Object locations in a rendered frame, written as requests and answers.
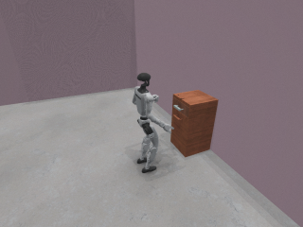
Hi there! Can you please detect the cabinet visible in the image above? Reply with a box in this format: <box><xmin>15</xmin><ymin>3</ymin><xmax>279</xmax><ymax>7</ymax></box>
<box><xmin>170</xmin><ymin>90</ymin><xmax>219</xmax><ymax>157</ymax></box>

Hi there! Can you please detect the robot right foot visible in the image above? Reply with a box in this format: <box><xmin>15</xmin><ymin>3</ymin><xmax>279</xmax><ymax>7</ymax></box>
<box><xmin>142</xmin><ymin>166</ymin><xmax>156</xmax><ymax>173</ymax></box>

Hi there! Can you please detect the left robot upper arm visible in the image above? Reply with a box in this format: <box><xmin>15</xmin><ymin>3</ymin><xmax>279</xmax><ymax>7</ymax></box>
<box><xmin>132</xmin><ymin>86</ymin><xmax>140</xmax><ymax>105</ymax></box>

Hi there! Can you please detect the right robot hand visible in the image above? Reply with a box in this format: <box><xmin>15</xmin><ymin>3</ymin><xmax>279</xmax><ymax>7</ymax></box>
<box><xmin>163</xmin><ymin>124</ymin><xmax>174</xmax><ymax>133</ymax></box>

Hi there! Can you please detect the robot foot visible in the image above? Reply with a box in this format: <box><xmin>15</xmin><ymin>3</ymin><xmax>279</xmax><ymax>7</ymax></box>
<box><xmin>137</xmin><ymin>157</ymin><xmax>147</xmax><ymax>164</ymax></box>
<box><xmin>142</xmin><ymin>166</ymin><xmax>156</xmax><ymax>173</ymax></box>

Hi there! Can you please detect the right robot upper arm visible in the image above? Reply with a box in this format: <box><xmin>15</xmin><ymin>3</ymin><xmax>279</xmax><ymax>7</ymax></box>
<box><xmin>145</xmin><ymin>94</ymin><xmax>153</xmax><ymax>119</ymax></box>

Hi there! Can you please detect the robot left foot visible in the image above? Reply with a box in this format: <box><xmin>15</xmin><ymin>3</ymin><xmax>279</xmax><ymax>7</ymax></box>
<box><xmin>137</xmin><ymin>157</ymin><xmax>147</xmax><ymax>164</ymax></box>

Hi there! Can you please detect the robot right forearm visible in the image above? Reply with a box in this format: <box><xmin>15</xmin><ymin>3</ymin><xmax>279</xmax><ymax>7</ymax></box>
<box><xmin>148</xmin><ymin>113</ymin><xmax>166</xmax><ymax>128</ymax></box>

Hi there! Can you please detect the drawer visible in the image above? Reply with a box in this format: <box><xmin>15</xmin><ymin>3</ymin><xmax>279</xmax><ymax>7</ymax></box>
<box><xmin>173</xmin><ymin>97</ymin><xmax>189</xmax><ymax>118</ymax></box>

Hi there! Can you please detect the left robot hand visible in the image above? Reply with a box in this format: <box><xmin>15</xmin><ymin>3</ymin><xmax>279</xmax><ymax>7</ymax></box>
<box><xmin>152</xmin><ymin>95</ymin><xmax>159</xmax><ymax>103</ymax></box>

